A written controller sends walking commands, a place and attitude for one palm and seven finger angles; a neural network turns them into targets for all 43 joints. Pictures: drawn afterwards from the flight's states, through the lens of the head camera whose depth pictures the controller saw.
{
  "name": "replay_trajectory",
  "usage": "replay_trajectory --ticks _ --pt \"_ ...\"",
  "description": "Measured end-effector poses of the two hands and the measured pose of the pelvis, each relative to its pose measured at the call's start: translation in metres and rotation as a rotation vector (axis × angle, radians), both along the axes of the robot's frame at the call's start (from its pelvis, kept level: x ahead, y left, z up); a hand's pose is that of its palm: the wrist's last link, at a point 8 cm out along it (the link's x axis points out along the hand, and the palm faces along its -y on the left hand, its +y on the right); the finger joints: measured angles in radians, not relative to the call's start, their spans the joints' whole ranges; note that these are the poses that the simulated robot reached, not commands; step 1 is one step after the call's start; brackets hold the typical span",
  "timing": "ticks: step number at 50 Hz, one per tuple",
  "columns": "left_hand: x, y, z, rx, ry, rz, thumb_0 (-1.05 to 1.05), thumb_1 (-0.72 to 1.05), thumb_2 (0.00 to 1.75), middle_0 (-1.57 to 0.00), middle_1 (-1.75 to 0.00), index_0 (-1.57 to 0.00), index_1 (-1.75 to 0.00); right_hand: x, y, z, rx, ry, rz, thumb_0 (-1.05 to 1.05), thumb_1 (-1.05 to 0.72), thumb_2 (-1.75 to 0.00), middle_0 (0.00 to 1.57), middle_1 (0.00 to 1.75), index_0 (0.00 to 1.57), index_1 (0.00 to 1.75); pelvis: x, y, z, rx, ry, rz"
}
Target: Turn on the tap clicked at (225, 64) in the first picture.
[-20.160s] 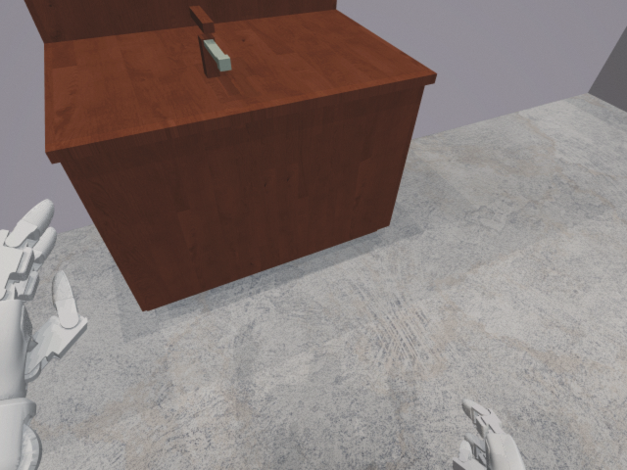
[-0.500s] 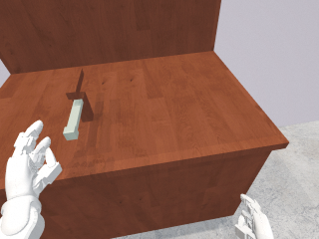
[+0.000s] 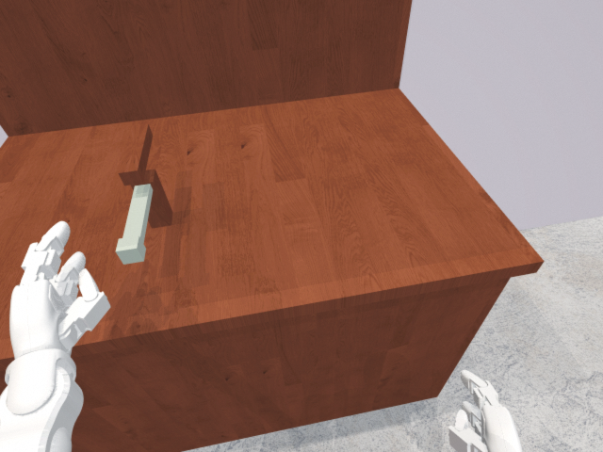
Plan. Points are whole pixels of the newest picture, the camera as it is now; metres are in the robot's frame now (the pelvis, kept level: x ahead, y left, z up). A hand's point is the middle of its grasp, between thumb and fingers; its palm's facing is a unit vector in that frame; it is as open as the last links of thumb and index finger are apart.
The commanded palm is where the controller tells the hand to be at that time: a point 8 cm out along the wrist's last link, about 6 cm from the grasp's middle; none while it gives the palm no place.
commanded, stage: reach beside the lever's end, fingers flat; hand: left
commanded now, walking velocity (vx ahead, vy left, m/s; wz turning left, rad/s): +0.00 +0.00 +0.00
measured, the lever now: (131, 250) +0.33 +0.29 +0.10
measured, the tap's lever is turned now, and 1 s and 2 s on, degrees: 0 0 0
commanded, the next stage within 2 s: push the lever round in 1.40 s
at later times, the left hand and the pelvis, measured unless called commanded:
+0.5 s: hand (95, 279) +0.28 +0.30 +0.11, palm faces +0.52 -0.85 -0.10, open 7.7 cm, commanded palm +0.24 +0.34 +0.11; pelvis +0.00 +0.01 +0.00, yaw -1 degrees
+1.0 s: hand (97, 262) +0.30 +0.32 +0.11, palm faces +0.51 -0.86 -0.09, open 7.8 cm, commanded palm +0.26 +0.35 +0.10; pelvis +0.00 +0.02 +0.00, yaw -1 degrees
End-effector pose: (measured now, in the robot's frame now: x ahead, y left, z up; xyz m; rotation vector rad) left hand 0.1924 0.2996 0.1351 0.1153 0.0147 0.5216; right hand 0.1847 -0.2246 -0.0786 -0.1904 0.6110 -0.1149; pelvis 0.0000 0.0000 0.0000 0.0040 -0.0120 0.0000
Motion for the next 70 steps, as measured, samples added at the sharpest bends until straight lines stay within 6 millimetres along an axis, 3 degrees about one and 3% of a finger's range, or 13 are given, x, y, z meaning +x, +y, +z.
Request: replay_trajectory --ticks 44,51,59,70 --pt "0.063 0.06 -0.032 -0.036 0.026 0.049 0.01 0.9 0.9 -0.15 -0.15 -0.15 -0.16 -0.031 0.001 -0.01 -0.056 0.135 -0.066 0.01 -0.9 -0.9 0.2 0.3 0.2 0.3 0.002 0.02 -0.001 -0.01 0.059 -0.019" --pt "0.066 0.05 -0.022 -0.005 -0.038 0.0 0.01 0.9 0.9 -0.15 -0.15 -0.15 -0.15 -0.036 0.003 -0.015 -0.047 0.146 -0.067 0.01 -0.9 -0.9 0.2 0.3 0.2 0.3 0.004 0.025 -0.002 -0.012 0.065 -0.021" --pt "0.064 0.045 -0.041 -0.043 0.037 0.016 0.01 0.9 0.9 -0.15 -0.15 -0.15 -0.15 -0.034 0.005 -0.012 -0.04 0.143 -0.069 0.01 -0.9 -0.9 0.2 0.3 0.2 0.3 0.004 0.023 -0.001 -0.009 0.064 -0.023" --pt "0.073 0.05 -0.026 -0.013 -0.017 0.022 0.01 0.9 0.9 -0.15 -0.15 -0.15 -0.15 -0.026 0.003 -0.015 -0.043 0.144 -0.05 0.01 -0.9 -0.9 0.2 0.3 0.2 0.3 0.003 0.019 -0.003 -0.011 0.069 -0.013"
